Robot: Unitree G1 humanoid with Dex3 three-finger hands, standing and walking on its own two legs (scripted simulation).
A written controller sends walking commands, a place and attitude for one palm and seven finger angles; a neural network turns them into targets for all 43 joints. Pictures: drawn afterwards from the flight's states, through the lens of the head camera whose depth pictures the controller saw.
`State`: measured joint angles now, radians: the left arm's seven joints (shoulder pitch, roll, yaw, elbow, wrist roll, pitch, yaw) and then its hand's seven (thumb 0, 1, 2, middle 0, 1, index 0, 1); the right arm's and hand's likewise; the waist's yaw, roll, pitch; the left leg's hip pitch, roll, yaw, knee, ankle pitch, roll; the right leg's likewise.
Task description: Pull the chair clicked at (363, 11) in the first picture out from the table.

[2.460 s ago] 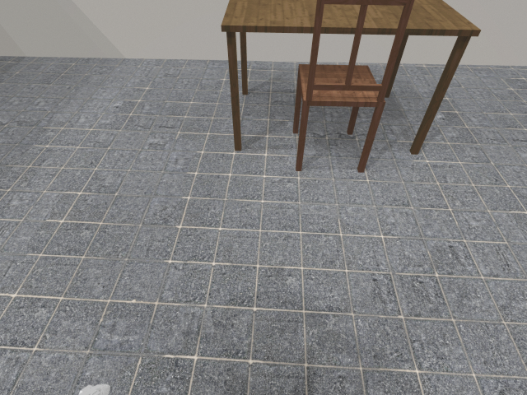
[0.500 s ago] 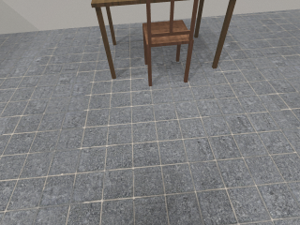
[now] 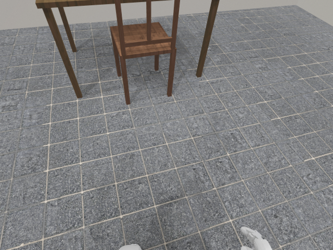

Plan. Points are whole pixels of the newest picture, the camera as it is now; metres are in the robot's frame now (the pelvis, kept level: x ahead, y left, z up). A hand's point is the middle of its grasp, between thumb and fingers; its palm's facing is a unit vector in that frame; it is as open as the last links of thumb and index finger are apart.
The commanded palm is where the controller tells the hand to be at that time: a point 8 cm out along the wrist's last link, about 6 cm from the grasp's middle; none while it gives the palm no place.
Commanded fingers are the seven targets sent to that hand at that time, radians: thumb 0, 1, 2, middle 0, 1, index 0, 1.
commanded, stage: walk to a spot facing it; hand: left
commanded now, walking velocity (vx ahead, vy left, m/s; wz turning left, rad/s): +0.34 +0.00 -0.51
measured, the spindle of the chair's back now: (148, 12) +1.31 +0.27 -0.04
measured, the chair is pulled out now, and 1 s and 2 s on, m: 0.00 0.00 0.00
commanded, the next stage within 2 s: turn to face it in 1.50 s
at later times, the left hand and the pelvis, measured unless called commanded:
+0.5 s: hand (137, 166) +0.38 +0.14 -0.16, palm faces -0.35 -0.93 -0.13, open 7.4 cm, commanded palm none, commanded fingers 0.00 0.90 0.90 -0.20 -0.30 -0.20 -0.30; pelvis +0.21 +0.02 +0.00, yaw -16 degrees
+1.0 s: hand (141, 139) +0.50 +0.15 -0.17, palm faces -0.32 -0.93 -0.19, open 7.3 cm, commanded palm none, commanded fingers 0.00 0.90 0.90 -0.20 -0.30 -0.20 -0.30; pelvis +0.47 -0.03 +0.00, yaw -24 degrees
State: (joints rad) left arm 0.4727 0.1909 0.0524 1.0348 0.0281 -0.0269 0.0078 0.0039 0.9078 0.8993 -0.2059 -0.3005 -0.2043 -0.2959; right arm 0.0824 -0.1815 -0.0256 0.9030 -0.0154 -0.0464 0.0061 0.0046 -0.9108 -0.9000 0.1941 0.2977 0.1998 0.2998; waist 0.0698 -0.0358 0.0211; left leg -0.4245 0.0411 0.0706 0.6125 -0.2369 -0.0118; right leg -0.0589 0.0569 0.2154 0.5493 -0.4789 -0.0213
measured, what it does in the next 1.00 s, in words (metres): walks ahead, turning right: right foot, then left foot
